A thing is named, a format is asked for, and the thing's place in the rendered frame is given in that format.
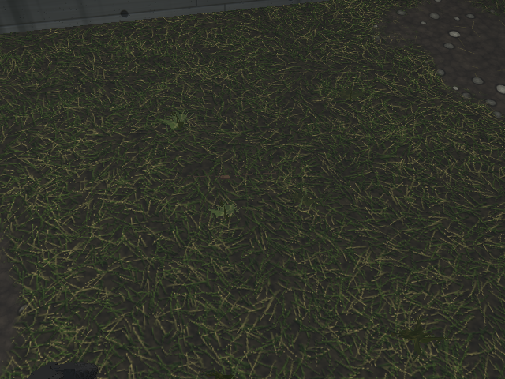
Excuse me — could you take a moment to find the left robot hand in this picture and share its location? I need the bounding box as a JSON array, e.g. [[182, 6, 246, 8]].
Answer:
[[27, 362, 98, 379]]

